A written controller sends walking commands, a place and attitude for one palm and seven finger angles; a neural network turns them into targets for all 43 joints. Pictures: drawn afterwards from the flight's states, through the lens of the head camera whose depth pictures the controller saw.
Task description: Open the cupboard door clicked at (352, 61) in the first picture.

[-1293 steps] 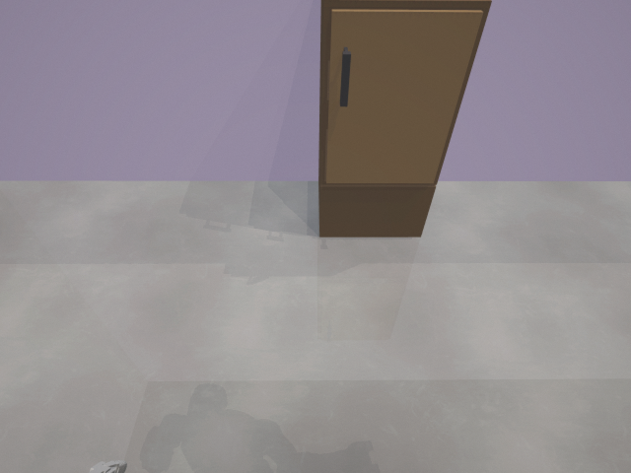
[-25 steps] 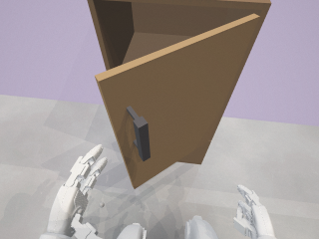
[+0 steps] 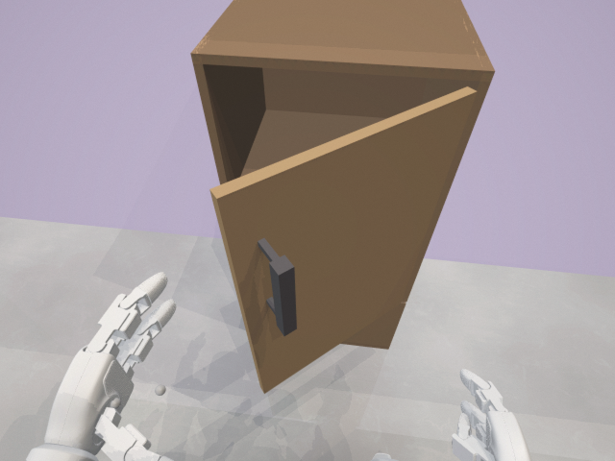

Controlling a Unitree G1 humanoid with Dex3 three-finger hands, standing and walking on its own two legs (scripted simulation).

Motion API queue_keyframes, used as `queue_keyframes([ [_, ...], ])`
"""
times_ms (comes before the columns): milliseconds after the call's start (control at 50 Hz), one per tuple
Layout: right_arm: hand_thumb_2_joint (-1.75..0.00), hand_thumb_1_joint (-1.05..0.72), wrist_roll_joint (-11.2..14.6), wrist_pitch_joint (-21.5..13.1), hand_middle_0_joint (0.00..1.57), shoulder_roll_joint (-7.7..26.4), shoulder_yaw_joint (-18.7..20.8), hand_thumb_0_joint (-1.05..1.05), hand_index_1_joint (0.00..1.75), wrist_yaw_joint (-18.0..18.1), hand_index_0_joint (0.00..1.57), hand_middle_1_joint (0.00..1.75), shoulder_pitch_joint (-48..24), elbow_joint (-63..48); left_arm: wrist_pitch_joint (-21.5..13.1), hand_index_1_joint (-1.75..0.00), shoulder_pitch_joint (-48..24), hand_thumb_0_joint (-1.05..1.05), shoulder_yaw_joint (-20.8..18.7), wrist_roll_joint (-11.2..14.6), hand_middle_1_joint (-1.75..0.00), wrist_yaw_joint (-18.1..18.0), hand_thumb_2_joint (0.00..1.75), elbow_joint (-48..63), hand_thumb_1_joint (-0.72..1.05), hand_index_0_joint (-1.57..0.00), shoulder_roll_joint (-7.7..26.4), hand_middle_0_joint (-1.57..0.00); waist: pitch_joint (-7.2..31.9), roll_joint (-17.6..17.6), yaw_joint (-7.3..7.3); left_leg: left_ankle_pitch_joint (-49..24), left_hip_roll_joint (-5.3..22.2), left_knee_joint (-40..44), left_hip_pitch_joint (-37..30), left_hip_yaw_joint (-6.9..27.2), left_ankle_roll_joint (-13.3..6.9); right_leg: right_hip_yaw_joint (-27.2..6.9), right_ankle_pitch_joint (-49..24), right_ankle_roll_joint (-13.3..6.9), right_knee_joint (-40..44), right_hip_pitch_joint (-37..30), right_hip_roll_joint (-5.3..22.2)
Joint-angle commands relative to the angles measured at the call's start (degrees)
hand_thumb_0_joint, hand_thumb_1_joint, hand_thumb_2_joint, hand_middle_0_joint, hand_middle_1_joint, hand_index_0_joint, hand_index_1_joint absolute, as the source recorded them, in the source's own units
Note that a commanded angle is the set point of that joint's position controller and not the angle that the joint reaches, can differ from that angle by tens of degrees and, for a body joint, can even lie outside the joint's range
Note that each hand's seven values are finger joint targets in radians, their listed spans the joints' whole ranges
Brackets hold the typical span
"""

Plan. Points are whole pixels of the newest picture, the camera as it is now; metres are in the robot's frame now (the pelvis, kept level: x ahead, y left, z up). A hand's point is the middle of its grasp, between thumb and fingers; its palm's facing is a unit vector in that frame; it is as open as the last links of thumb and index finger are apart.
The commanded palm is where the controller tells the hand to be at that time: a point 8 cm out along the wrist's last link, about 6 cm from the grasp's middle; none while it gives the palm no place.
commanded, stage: draw the hand back to the body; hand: left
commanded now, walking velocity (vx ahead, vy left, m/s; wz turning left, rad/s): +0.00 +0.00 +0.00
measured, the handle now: (276, 288) +0.34 +0.07 +0.04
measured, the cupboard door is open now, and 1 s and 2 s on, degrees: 41 41 41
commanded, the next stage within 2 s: step back with the hand held close in 1.10 s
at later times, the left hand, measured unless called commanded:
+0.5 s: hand (65, 311) +0.21 +0.24 +0.18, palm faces +0.35 -0.85 -0.40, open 11.7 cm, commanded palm +0.17 +0.28 +0.20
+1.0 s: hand (32, 279) +0.22 +0.25 +0.22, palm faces +0.43 -0.81 -0.40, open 7.5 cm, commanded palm +0.17 +0.29 +0.23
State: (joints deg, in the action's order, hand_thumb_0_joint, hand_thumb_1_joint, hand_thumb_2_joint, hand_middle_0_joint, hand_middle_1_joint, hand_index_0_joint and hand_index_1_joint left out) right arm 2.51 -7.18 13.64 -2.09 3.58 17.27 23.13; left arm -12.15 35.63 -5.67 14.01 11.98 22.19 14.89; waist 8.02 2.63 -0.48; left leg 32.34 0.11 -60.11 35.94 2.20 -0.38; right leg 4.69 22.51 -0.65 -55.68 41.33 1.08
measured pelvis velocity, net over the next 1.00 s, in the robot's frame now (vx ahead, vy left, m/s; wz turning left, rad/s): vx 0.03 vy -0.01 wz -0.03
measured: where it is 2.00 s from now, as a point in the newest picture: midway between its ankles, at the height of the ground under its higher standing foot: outside the picture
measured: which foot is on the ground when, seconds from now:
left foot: down 0.00-1.00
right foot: down 0.00-1.00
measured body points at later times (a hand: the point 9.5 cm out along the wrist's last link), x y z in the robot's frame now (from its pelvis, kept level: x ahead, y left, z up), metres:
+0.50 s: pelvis +0.03 +0.00 +0.05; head +0.01 -0.01 +0.50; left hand +0.19 +0.28 +0.20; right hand +0.21 -0.21 -0.02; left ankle -0.02 +0.11 -0.67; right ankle +0.06 -0.12 -0.67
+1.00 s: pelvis +0.03 -0.01 +0.07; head +0.00 -0.02 +0.52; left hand +0.19 +0.29 +0.24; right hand +0.21 -0.23 -0.02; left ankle -0.02 +0.11 -0.67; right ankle +0.06 -0.12 -0.67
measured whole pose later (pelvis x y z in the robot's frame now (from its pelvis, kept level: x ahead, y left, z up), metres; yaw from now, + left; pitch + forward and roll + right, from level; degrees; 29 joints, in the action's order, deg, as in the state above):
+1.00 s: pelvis +0.03 -0.01 +0.07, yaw -2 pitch -5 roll -1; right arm -0.3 -8.2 12.9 -1.2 3.7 11.9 37.2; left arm -5.7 26.8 -18.8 2.5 -6.2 22.1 18.8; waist -1.1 3.4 -4.1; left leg 18.0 0.9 -23.9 1.3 -0.3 0.0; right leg 2.4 10.1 -0.8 -23.3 8.5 -0.6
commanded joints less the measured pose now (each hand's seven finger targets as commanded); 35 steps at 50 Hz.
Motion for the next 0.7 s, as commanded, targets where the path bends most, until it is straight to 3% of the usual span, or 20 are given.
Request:
queue_keyframes([
  [0,-0.90,-0.90,0.49,-5.00,0.20,5.85,2.47,0.00,0.30,0.67,0.20,0.30,-5.60,-8.98,-2.40,-0.30,-2.39,0.00,-7.08,2.26,-0.30,0.65,0.37,12.85,-0.32,-0.16,6.70,-0.16,3.22,0.47,-0.11,-10.93,-1.02,13.98,2.35,0.41,0.13,-1.50,-1.16,-0.56,11.37,-13.78,-1.58],
  [20,-0.90,-0.90,-0.41,-3.86,0.20,5.12,3.15,0.00,0.30,2.52,0.20,0.30,-5.03,-8.98,1.07,-0.30,-1.17,0.00,-10.24,-6.86,-0.30,-8.30,0.39,15.77,-0.29,-0.16,15.30,-0.16,5.49,0.97,-3.30,-10.58,0.11,17.86,0.83,-0.53,0.07,-4.70,-1.34,-1.55,13.62,-17.71,-0.33],
  [40,-0.90,-0.90,-0.87,-3.77,0.20,3.96,2.40,0.00,0.30,2.96,0.20,0.30,-5.14,-9.40,3.25,-0.30,0.36,0.00,-5.57,-7.79,-0.30,-11.94,0.40,17.23,-0.26,-0.16,8.23,-0.16,1.54,2.12,-1.36,-10.08,-0.52,19.12,0.29,-0.91,0.21,-4.05,-1.65,-1.25,15.05,-17.25,-0.14],
  [80,-0.90,-0.90,-0.99,-3.10,0.20,4.14,2.13,0.00,0.30,3.05,0.20,0.30,-4.46,-7.39,5.67,-0.30,0.87,0.00,-4.90,-10.01,-0.30,-16.09,0.43,16.83,-0.18,-0.16,7.61,-0.16,0.05,3.13,-1.28,-12.68,0.17,20.37,-2.21,-0.91,0.21,-2.80,-3.86,-1.10,15.99,-18.71,-0.24],
  [120,-0.90,-0.90,-1.28,-3.15,0.20,4.47,2.01,0.00,0.30,3.23,0.20,0.30,-5.43,-6.51,6.62,-0.30,-0.10,0.00,-4.96,-11.25,-0.30,-18.05,0.47,16.48,-0.12,-0.16,8.24,-0.16,-0.43,-0.80,-1.20,-14.81,0.48,21.79,-4.50,-0.56,-0.15,-2.39,-5.56,-0.97,17.62,-20.71,-0.47],
  [160,-0.90,-0.90,-1.46,-3.38,0.20,4.78,1.97,0.00,0.30,3.55,0.20,0.30,-5.87,-5.56,6.94,-0.30,-2.46,0.00,-6.00,-11.83,-0.30,-19.27,0.50,16.05,-0.05,-0.17,9.28,-0.17,-1.25,-1.18,-0.97,-14.65,0.44,23.21,-6.90,-1.22,-0.40,-2.85,-5.73,-0.70,19.78,-22.41,-0.14],
  [220,-0.90,-0.90,-1.58,-4.03,0.20,4.86,1.86,0.00,0.30,3.88,0.20,0.30,-6.94,-3.78,6.80,-0.30,-3.31,0.00,-8.59,-12.41,-0.30,-20.37,0.54,14.57,0.06,-0.17,10.81,-0.17,-2.33,-1.18,-1.73,-17.45,0.51,26.02,-10.33,-1.30,-0.47,-2.61,-8.52,-0.90,22.11,-25.75,-0.06],
  [300,-0.90,-0.90,-1.79,-5.14,0.20,4.78,1.51,0.00,0.30,3.42,0.20,0.30,-7.76,-2.01,6.04,-0.30,-5.85,0.00,-9.22,-12.59,-0.30,-20.43,0.60,15.20,0.20,-0.18,10.56,-0.18,-3.64,1.24,-1.88,-20.70,0.75,30.02,-14.28,-1.06,-0.08,-2.29,-11.07,-0.75,24.02,-28.91,-0.13],
  [420,-0.90,-0.90,-2.13,-5.95,0.20,4.93,1.82,0.00,0.30,2.78,0.20,0.30,-9.52,0.71,5.33,-0.30,-6.77,0.00,-13.37,-12.21,-0.30,-20.22,0.69,13.43,0.41,-0.18,12.24,-0.18,-4.33,-0.50,-2.74,-27.78,1.20,33.86,-18.74,-1.33,0.22,-2.19,-17.37,-0.77,27.45,-34.61,-0.34],
  [540,-0.90,-0.90,-2.42,-5.98,0.20,4.87,2.10,0.00,0.30,1.85,0.20,0.30,-10.42,2.47,4.35,-0.30,-9.18,0.00,-16.84,-11.86,-0.30,-19.89,0.78,14.09,0.62,-0.19,13.46,-0.19,-3.89,0.92,-3.01,-33.76,1.64,36.78,-22.88,-1.68,0.74,-2.46,-21.46,-0.68,29.82,-38.02,-0.55],
  [640,-0.90,-0.90,-2.49,-5.72,0.20,4.80,2.32,0.00,0.30,1.30,0.20,0.30,-11.06,3.61,3.49,-0.30,-12.32,0.00,-19.52,-11.67,-0.30,-19.81,0.86,14.22,0.80,-0.20,14.84,-0.20,-4.38,3.48,-3.19,-36.08,1.74,38.34,-25.25,-2.14,1.01,-2.70,-22.81,-0.69,31.60,-39.17,-0.62],
  [680,-0.90,-0.90,-2.60,-5.52,0.20,4.83,2.45,0.00,0.30,1.11,0.20,0.30,-11.26,3.80,3.16,-0.30,-14.21,0.00,-21.15,-11.45,-0.30,-19.86,0.88,14.55,0.87,-0.20,16.05,-0.20,-3.77,2.35,-3.32,-35.07,1.66,38.91,-25.71,-2.30,0.90,-2.68,-22.61,-0.63,32.26,-39.85,-0.73],
])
